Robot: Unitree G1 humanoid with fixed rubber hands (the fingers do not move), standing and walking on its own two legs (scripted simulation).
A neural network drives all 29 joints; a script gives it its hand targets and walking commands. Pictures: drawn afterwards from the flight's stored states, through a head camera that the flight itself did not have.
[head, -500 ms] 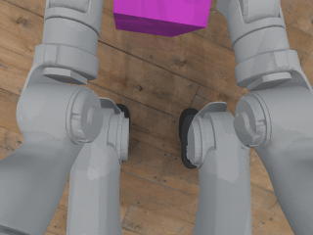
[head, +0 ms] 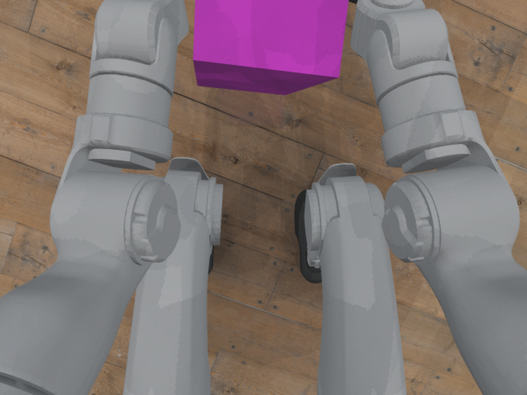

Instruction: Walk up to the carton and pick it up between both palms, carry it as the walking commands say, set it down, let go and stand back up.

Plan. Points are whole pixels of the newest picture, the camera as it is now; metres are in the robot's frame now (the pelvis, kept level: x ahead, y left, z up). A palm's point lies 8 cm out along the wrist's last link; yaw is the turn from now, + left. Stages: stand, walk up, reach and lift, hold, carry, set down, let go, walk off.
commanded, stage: reach and lift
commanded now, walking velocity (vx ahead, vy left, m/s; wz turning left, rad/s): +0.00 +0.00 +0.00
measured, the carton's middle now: out of the picture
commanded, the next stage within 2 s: none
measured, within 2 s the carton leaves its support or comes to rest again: neither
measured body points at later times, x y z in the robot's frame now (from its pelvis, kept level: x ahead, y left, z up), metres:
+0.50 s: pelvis +0.01 +0.00 +0.05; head +0.33 +0.01 +0.36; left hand +0.56 +0.13 -0.02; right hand +0.56 -0.10 -0.03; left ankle +0.16 +0.14 -0.37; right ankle +0.16 -0.11 -0.37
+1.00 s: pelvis +0.01 -0.01 +0.12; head +0.31 +0.00 +0.45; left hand +0.55 +0.12 +0.06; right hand +0.55 -0.11 +0.04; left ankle +0.16 +0.14 -0.37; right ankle +0.16 -0.11 -0.37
